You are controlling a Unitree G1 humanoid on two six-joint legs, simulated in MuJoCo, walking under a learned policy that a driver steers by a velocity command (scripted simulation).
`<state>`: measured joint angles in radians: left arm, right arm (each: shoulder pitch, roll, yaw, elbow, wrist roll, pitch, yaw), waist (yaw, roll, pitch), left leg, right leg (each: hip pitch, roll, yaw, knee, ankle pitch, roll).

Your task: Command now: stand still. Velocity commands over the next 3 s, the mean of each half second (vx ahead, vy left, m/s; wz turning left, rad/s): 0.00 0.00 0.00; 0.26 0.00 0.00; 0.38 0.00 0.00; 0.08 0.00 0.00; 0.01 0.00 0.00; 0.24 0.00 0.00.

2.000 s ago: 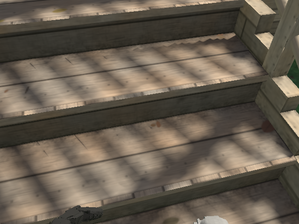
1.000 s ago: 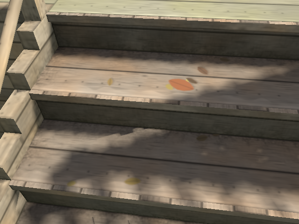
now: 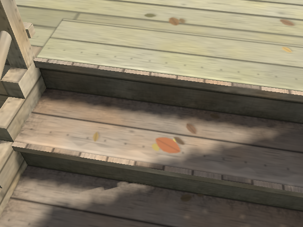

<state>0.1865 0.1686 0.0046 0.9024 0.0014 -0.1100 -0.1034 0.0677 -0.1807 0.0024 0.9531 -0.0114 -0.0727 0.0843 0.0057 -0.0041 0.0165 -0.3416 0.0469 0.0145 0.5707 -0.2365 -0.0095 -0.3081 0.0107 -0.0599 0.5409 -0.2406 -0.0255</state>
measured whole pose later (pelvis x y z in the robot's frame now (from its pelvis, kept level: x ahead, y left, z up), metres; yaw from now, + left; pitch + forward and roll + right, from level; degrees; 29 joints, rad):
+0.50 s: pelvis +0.03 +0.00 +0.00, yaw -1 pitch +1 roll -1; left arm 0.23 0.15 0.02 0.85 0.00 -0.09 -0.11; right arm 0.14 -0.19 -0.02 0.92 -0.01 -0.05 0.07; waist 0.00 0.02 0.00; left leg -0.31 0.06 0.03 0.58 -0.30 -0.01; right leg -0.27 0.02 -0.05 0.53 -0.28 -0.02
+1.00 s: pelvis +0.15 +0.00 +0.00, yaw -2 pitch +3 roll +1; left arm 0.32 0.17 0.03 0.90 0.05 -0.05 -0.06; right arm 0.39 -0.20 -0.07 1.02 -0.06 -0.06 0.01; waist -0.06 0.01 -0.08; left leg -0.08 0.02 0.05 0.44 -0.41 0.03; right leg -0.51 -0.01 -0.04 1.32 -0.57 -0.17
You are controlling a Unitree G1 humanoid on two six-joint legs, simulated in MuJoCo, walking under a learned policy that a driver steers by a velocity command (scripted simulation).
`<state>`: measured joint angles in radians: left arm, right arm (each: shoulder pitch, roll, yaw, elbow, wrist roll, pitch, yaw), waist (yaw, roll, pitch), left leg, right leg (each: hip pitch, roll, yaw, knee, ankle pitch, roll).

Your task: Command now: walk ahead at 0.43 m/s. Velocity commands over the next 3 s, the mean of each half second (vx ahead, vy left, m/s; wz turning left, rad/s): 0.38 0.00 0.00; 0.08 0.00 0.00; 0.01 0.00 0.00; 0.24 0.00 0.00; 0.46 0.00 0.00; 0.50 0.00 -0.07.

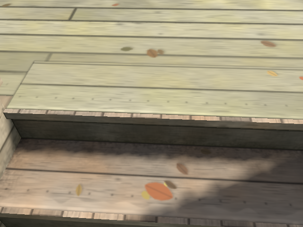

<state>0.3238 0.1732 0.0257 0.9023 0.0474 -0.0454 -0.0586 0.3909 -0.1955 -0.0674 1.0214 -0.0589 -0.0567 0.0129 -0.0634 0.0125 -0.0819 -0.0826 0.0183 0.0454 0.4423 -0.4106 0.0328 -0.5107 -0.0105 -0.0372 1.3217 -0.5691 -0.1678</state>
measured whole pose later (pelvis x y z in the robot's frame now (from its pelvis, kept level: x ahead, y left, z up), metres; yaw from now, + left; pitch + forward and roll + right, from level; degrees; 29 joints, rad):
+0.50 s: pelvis +0.23 -0.15 +0.16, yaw +1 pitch +6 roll -1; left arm 0.54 0.13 -0.06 1.17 0.08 -0.10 -0.06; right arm 0.03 -0.20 -0.01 0.83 0.00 -0.06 0.03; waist 0.04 0.04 -0.11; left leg -1.30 -0.03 -0.09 2.00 -0.08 0.20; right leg -0.37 0.11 -0.02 0.56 -0.29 -0.08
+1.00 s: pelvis +0.44 -0.16 +0.32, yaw +1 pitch +6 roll +3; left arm 0.16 0.27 0.03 0.93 0.05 -0.06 -0.09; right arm 0.18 -0.21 -0.02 1.08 -0.02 -0.08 0.02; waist -0.01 -0.02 -0.10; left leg -0.50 -0.04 0.12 0.64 -0.24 0.05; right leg -0.81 -0.01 0.18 1.61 -0.27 -0.11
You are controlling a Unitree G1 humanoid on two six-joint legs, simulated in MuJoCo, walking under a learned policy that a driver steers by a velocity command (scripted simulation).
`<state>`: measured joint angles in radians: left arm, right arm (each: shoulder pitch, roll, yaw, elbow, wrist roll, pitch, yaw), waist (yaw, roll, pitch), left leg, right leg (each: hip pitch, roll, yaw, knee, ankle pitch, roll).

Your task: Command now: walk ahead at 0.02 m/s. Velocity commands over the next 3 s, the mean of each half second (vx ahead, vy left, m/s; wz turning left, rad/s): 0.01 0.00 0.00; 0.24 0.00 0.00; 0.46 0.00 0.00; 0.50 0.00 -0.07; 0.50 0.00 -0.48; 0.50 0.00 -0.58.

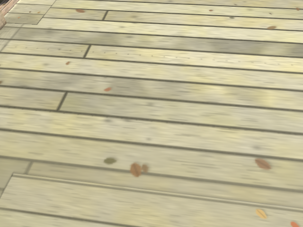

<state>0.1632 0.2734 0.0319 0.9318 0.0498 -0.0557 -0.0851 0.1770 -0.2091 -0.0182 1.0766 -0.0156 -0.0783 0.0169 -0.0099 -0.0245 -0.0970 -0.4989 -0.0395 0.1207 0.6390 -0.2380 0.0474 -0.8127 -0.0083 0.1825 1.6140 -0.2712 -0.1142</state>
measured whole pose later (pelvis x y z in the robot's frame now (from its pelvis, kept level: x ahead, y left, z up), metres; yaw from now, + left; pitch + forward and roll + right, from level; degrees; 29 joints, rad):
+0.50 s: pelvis +0.08 -0.05 +0.01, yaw +0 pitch +1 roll -2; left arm 0.23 0.18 0.01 0.97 -0.02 -0.06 -0.09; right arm 0.17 -0.17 -0.01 1.01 0.00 -0.09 0.09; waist 0.01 0.03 0.00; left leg -0.27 0.11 0.04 0.61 -0.36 -0.05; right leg -0.30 0.04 -0.01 0.55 -0.27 -0.01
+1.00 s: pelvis +0.19 -0.01 +0.02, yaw +1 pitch +3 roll -2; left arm 0.12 0.13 -0.03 0.80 0.04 0.00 -0.10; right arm 0.72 -0.11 0.03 1.27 -0.17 -0.05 0.03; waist -0.05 0.04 -0.05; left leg -0.03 0.02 0.07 0.37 -0.40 0.04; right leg -1.25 0.01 0.01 2.22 -0.37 -0.28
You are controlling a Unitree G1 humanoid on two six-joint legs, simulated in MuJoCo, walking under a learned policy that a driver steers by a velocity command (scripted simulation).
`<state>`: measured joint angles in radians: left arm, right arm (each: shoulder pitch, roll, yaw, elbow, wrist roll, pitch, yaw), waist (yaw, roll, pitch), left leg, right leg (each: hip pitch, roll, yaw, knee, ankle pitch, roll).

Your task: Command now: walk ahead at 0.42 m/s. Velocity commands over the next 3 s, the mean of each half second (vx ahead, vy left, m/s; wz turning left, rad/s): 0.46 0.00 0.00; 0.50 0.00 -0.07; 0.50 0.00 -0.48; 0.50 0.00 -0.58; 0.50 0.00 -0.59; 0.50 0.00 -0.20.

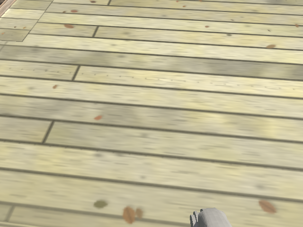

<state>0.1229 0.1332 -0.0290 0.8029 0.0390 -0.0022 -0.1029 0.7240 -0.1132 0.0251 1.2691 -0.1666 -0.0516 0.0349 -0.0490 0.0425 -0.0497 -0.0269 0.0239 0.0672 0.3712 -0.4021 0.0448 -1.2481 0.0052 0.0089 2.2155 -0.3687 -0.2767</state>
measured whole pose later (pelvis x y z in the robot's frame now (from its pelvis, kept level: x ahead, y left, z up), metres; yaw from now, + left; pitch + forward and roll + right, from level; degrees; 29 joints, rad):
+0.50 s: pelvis +0.25 -0.02 +0.16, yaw +0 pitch +6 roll -3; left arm 0.45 0.13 -0.02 1.10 0.08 -0.11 -0.06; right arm 0.03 -0.21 -0.05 0.83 -0.06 -0.09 0.06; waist 0.05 0.05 -0.10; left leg -0.97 0.10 -0.05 1.21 0.01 0.11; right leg -0.24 0.06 -0.12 0.47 -0.32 -0.06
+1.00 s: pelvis +0.52 +0.05 +0.18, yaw -4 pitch +3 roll +1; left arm 0.19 0.18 0.06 0.96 0.03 -0.09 -0.06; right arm 0.41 -0.15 -0.06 1.01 -0.06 -0.10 0.00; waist -0.05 -0.02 -0.03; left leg -0.09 -0.07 0.13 0.21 -0.18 0.08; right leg -0.77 -0.07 0.10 1.09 -0.04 -0.08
